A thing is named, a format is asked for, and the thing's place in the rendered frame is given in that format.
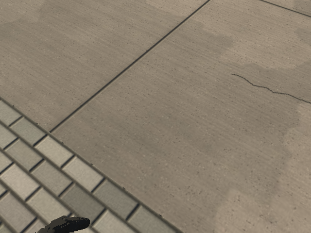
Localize left robot hand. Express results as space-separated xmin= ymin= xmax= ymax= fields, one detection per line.
xmin=35 ymin=216 xmax=90 ymax=233

